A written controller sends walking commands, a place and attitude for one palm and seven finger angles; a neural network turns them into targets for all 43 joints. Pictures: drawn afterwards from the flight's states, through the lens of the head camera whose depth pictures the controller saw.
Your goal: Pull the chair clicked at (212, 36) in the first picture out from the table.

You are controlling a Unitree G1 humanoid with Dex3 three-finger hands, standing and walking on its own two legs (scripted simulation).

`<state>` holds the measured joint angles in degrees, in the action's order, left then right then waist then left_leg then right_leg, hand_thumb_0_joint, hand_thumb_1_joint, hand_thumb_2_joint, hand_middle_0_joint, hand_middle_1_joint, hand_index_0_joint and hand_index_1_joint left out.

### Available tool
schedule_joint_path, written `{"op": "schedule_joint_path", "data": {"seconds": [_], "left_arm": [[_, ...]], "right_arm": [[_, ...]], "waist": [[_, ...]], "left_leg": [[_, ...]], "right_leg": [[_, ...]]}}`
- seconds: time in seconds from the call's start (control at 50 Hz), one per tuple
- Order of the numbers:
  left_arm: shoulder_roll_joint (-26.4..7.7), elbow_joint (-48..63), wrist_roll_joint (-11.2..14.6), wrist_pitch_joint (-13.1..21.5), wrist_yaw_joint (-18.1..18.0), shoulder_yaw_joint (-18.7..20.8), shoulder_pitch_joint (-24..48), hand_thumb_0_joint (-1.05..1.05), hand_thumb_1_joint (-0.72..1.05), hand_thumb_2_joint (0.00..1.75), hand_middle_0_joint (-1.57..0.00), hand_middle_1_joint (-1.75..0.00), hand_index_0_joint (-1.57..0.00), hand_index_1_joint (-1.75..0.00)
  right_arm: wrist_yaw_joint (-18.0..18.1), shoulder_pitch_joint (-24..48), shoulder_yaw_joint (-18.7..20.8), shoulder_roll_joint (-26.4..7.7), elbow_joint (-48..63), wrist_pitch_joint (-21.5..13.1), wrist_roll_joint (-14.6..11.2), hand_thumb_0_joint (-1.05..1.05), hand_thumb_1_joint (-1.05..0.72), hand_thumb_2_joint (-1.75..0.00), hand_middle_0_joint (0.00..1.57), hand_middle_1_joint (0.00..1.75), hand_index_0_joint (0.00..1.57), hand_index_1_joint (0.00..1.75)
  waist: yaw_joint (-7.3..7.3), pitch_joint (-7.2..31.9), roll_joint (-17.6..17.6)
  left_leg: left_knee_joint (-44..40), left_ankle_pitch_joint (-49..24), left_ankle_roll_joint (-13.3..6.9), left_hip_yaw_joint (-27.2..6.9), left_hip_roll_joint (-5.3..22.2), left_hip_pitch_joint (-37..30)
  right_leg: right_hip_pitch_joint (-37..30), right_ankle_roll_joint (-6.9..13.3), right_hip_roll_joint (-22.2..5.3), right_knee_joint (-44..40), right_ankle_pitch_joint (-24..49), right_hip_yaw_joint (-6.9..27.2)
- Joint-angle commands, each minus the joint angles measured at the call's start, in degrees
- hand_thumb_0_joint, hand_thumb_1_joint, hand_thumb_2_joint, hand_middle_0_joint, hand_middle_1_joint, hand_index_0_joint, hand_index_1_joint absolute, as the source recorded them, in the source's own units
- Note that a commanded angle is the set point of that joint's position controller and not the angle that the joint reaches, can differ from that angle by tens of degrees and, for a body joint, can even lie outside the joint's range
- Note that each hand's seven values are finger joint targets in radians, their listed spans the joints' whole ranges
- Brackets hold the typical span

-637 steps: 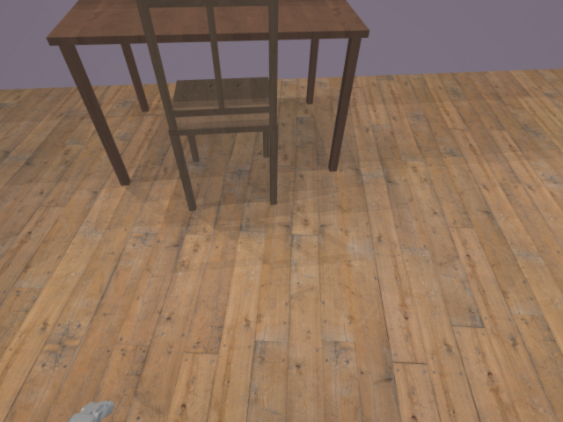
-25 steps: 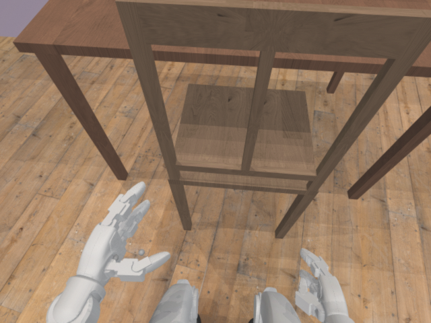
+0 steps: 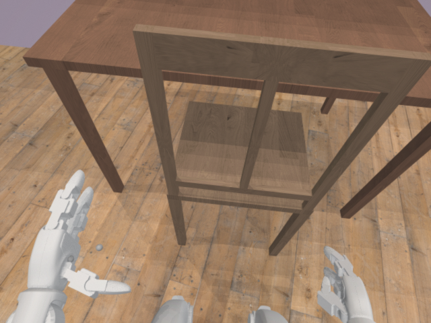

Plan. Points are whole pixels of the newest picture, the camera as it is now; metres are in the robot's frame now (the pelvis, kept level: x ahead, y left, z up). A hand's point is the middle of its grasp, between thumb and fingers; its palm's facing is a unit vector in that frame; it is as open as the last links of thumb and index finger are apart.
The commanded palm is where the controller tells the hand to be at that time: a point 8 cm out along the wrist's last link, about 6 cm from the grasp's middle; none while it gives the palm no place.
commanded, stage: raise the hand toward the chair's back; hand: left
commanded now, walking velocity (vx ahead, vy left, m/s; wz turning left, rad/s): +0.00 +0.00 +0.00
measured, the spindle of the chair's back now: (254, 145) +0.47 -0.05 +0.04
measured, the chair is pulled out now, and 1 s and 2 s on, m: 0.00 0.00 0.00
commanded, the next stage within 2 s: aim the fingers beside a spindle in 0.82 s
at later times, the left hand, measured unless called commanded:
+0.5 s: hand (109, 239) +0.25 +0.19 +0.04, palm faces -0.09 -0.99 -0.05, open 16.9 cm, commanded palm +0.23 +0.26 +0.05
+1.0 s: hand (100, 237) +0.25 +0.20 +0.05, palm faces -0.01 -1.00 -0.06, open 16.9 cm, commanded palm +0.23 +0.25 +0.05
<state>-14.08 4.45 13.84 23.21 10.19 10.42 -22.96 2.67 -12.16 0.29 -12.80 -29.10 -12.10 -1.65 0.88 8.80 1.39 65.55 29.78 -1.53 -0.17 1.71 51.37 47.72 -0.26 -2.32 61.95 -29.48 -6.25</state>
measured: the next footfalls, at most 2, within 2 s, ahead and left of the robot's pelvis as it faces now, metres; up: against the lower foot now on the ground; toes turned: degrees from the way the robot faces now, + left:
none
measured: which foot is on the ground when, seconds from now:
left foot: down 0.00-1.00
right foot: down 0.00-1.00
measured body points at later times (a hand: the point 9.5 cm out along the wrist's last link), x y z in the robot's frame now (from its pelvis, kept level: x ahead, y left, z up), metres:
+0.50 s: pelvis +0.00 +0.00 +0.01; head +0.08 +0.00 +0.45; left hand +0.25 +0.25 +0.04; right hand +0.16 -0.26 -0.07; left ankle +0.02 +0.10 -0.66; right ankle +0.01 -0.13 -0.66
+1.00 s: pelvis +0.00 +0.00 +0.00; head +0.07 +0.01 +0.45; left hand +0.24 +0.26 +0.06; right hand +0.18 -0.24 -0.07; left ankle +0.02 +0.10 -0.66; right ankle +0.01 -0.13 -0.66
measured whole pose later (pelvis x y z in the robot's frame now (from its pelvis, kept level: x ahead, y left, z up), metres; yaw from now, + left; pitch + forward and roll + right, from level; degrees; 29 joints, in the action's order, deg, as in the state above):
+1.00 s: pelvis +0.00 +0.00 +0.00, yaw +0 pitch +15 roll -3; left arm -15.5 -6.4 16.6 23.5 18.5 13.7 -14.8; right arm 2.4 -12.9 -0.8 -14.0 -32.0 -13.2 -1.6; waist 1.2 7.9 1.9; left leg 64.4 29.1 -1.3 -0.4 1.7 50.8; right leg 47.2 -0.1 -2.2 60.9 -29.0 -6.4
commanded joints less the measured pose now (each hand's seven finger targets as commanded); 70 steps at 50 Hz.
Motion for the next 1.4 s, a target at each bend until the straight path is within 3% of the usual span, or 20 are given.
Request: {"op": "schedule_joint_path", "data": {"seconds": [0.0, 0.04, 0.08, 0.14, 0.22, 0.3, 0.34, 0.38, 0.44, 0.46, 0.54, 0.6, 0.72, 0.84, 0.9, 0.98, 1.0, 1.14, 1.28, 1.38], "left_arm": [[-4.3, 0.9, -1.1, 1.2, 5.4, -2.5, 5.7, 0.0, -0.5, 0.3, -0.06, -0.08, -0.06, -0.08], [-7.3, 1.6, -0.2, 0.2, 7.9, 0.1, 7.4, 0.0, -0.5, 0.3, -0.06, -0.08, -0.06, -0.08], [-10.7, 7.0, 1.6, 0.4, 8.6, 4.9, 8.2, 0.0, -0.5, 0.3, -0.06, -0.08, -0.06, -0.08], [-13.9, 12.6, 3.8, 2.4, 6.4, 11.0, 7.7, 0.0, -0.5, 0.3, -0.06, -0.08, -0.06, -0.08], [-8.6, 7.2, 3.5, 4.0, 4.3, 7.8, 7.7, 0.0, -0.5, 0.3, -0.06, -0.08, -0.06, -0.08], [-7.3, -2.6, 2.1, 0.9, 7.9, 4.3, 9.7, 0.0, -0.5, 0.3, -0.06, -0.08, -0.06, -0.08], [-7.8, -4.3, 2.6, -1.1, 10.4, 4.0, 9.0, 0.0, -0.5, 0.3, -0.06, -0.08, -0.06, -0.08], [-9.7, -0.5, 3.8, -1.5, 11.6, 5.8, 9.3, 0.0, -0.5, 0.3, -0.06, -0.08, -0.06, -0.08], [-13.8, 5.8, 4.7, 0.6, 9.6, 10.7, 9.2, 0.0, -0.5, 0.3, -0.06, -0.08, -0.06, -0.08], [-12.9, 7.4, 4.9, 2.0, 8.5, 10.7, 8.8, 0.0, -0.5, 0.3, -0.06, -0.08, -0.06, -0.08], [-10.5, 2.6, 3.7, 5.0, 5.3, 9.7, 8.9, 0.0, -0.5, 0.3, -0.06, -0.08, -0.06, -0.08], [-8.0, -2.6, 2.5, 4.0, 6.4, 6.0, 9.5, 0.0, -0.5, 0.3, -0.06, -0.08, -0.06, -0.08], [-11.6, 3.3, 3.6, 2.0, 9.9, 7.4, 10.3, 0.0, -0.5, 0.3, -0.06, -0.08, -0.06, -0.08], [-10.8, 1.9, 4.6, 5.0, 7.0, 9.6, 10.3, 0.0, -0.5, 0.3, -0.06, -0.08, -0.06, -0.08], [-8.2, -1.6, 3.6, 4.1, 8.1, 6.4, 10.5, 0.0, -0.5, 0.3, -0.06, -0.08, -0.06, -0.08], [-6.7, -1.0, 2.9, 1.8, 10.2, 2.0, 13.5, 0.0, -0.5, 0.3, -0.06, -0.08, -0.06, -0.08], [-8.7, -0.4, 2.7, 1.8, 10.0, 3.7, 14.6, 0.0, -0.5, 0.3, -0.06, -0.08, -0.06, -0.08], [-10.1, 2.2, 2.4, 4.8, 5.0, 7.0, 15.2, 0.0, -0.5, 0.3, -0.06, -0.08, -0.06, -0.08], [-5.8, -3.3, 1.0, 2.6, 5.7, 1.3, 17.6, 0.0, -0.5, 0.3, -0.06, -0.08, -0.06, -0.08], [-7.2, -0.5, 0.8, 3.5, 5.2, 1.2, 23.2, 0.0, -0.5, 0.3, -0.06, -0.08, -0.06, -0.08]], "right_arm": [[0.5, 0.9, 2.6, -9.8, 7.5, -2.1, -0.3, 0.0, -0.9, -0.9, 0.2, 0.3, 0.2, 0.3], [1.0, 0.5, 2.5, -10.2, 8.1, -2.4, -0.6, 0.0, -0.9, -0.9, 0.2, 0.3, 0.2, 0.3], [1.3, 0.0, 2.7, -10.0, 8.6, -2.7, -0.5, 0.0, -0.9, -0.9, 0.2, 0.3, 0.2, 0.3], [1.4, -0.1, 2.7, -8.6, 7.5, -3.4, 0.0, 0.0, -0.9, -0.9, 0.2, 0.3, 0.2, 0.3], [0.8, 0.1, 2.5, -8.0, 5.0, -3.4, 0.2, 0.0, -0.9, -0.9, 0.2, 0.3, 0.2, 0.3], [0.8, -0.3, 2.7, -9.9, 4.7, -2.8, -0.4, 0.0, -0.9, -0.9, 0.2, 0.3, 0.2, 0.3], [1.1, 0.1, 2.8, -10.4, 6.0, -2.9, -0.8, 0.0, -0.9, -0.9, 0.2, 0.3, 0.2, 0.3], [1.2, -0.3, 3.0, -10.7, 6.7, -3.3, -1.0, 0.0, -0.9, -0.9, 0.2, 0.3, 0.2, 0.3], [1.1, -0.3, 3.1, -9.9, 6.6, -4.0, -0.3, 0.0, -0.9, -0.9, 0.2, 0.3, 0.2, 0.3], [0.9, -0.7, 3.0, -9.3, 6.3, -4.2, -0.2, 0.0, -0.9, -0.9, 0.2, 0.3, 0.2, 0.3], [0.2, -0.3, 3.0, -8.8, 4.3, -4.0, 0.1, 0.0, -0.9, -0.9, 0.2, 0.3, 0.2, 0.3], [0.0, 0.0, 2.9, -9.7, 4.6, -3.5, -0.1, 0.0, -0.9, -0.9, 0.2, 0.3, 0.2, 0.3], [0.7, -0.2, 2.9, -10.1, 6.6, -3.9, -0.5, 0.0, -0.9, -0.9, 0.2, 0.3, 0.2, 0.3], [0.7, 0.2, 2.7, -9.2, 4.4, -4.3, 0.1, 0.0, -0.9, -0.9, 0.2, 0.3, 0.2, 0.3], [0.4, 0.3, 2.6, -9.7, 4.6, -3.9, -0.2, 0.0, -0.9, -0.9, 0.2, 0.3, 0.2, 0.3], [0.5, -0.1, 2.5, -10.3, 5.7, -3.9, -0.3, 0.0, -0.9, -0.9, 0.2, 0.3, 0.2, 0.3], [0.7, -0.3, 2.7, -10.5, 5.5, -4.0, -0.3, 0.0, -0.9, -0.9, 0.2, 0.3, 0.2, 0.3], [0.4, 0.0, 2.4, -9.5, 5.0, -4.1, 0.6, 0.0, -0.9, -0.9, 0.2, 0.3, 0.2, 0.3], [-0.2, 0.1, 2.5, -10.2, 5.8, -2.5, 0.2, 0.0, -0.9, -0.9, 0.2, 0.3, 0.2, 0.3], [0.4, -1.0, 2.6, -10.4, 5.4, -2.7, 0.4, 0.0, -0.9, -0.9, 0.2, 0.3, 0.2, 0.3]], "waist": [[2.4, 4.8, 0.6], [1.85, 7.4, 0.1], [0.17, 14.3, 1.3], [-2.02, 19.7, 4.2], [0.0, 12.7, 3.9], [2.02, 8.0, 0.5], [1.59, 8.4, -0.6], [0.75, 12.8, -0.6], [-1.13, 16.8, 1.8], [-1.31, 17.4, 2.3], [-0.22, 10.9, 3.0], [1.08, 7.1, 2.6], [0.15, 14.1, 2.8], [0.39, 11.7, 0.9], [1.06, 9.0, 2.4], [2.05, 10.7, 1.8], [1.85, 11.7, 1.5], [-0.05, 13.8, 3.3], [1.54, 12.4, 2.2], [1.94, 15.4, 1.5]], "left_leg": [[-9.8, -9.1, 0.7, -2.7, -1.1, -7.1], [-10.2, -9.7, 0.5, -2.7, -1.2, -8.4], [-10.5, -14.9, 0.4, -2.7, -1.3, -12.3], [-10.2, -23.3, 0.9, -2.8, -1.3, -16.1], [-10.2, -23.1, 1.5, -3.2, -0.8, -14.9], [-10.7, -15.7, 1.0, -2.6, -1.0, -10.7], [-11.4, -13.8, 0.5, -2.3, -1.3, -10.0], [-11.8, -16.4, 0.4, -2.3, -1.4, -12.3], [-11.9, -22.2, 0.7, -2.6, -1.4, -14.8], [-12.0, -23.7, 0.8, -2.7, -1.4, -15.8], [-11.4, -19.9, 1.0, -2.5, -1.2, -12.8], [-11.9, -13.9, 0.9, -2.2, -1.1, -10.6], [-12.5, -16.7, 0.5, -2.2, -1.4, -13.8], [-11.0, -17.7, 0.6, -2.7, -1.2, -12.3], [-11.5, -14.9, 0.9, -2.5, -1.2, -11.2], [-11.1, -13.8, 0.4, -2.6, -1.2, -11.5], [-11.0, -13.7, 0.5, -2.8, -1.0, -11.6], [-10.4, -16.9, 1.0, -3.2, -1.0, -11.9], [-9.9, -13.8, 1.0, -2.7, -0.9, -9.7], [-9.0, -14.9, 0.8, -3.4, -0.7, -10.8]], "right_leg": [[-0.5, 1.7, 2.2, -8.3, 6.7, 1.7], [-2.7, 1.7, 2.3, -9.1, 7.4, 2.3], [-7.3, 1.8, 2.2, -8.9, 12.1, 2.5], [-11.2, 1.8, 2.3, -7.8, 18.9, 2.5], [-6.4, 1.6, 2.4, -7.4, 17.2, 1.1], [-4.1, 1.4, 2.3, -9.0, 12.8, 1.4], [-5.9, 1.4, 2.2, -10.5, 11.6, 2.2], [-8.8, 1.3, 2.1, -10.8, 14.3, 2.4], [-11.7, 1.5, 2.3, -9.8, 18.5, 2.3], [-12.0, 1.5, 2.3, -9.5, 19.4, 2.1], [-7.6, 1.6, 2.4, -9.0, 15.2, 1.7], [-4.5, 1.5, 2.1, -9.5, 10.5, 1.7], [-9.5, 1.5, 2.1, -10.7, 13.5, 2.7], [-7.5, 1.4, 2.5, -9.4, 14.0, 2.1], [-5.1, 1.5, 2.2, -9.3, 11.5, 1.8], [-4.8, 1.3, 2.0, -9.5, 10.9, 2.3], [-4.8, 1.3, 2.1, -9.3, 10.6, 2.4], [-4.7, 1.7, 2.2, -7.1, 11.7, 1.8], [-2.3, 1.6, 1.9, -6.8, 10.2, 1.9], [-2.1, 1.5, 1.9, -6.3, 10.6, 2.2]]}}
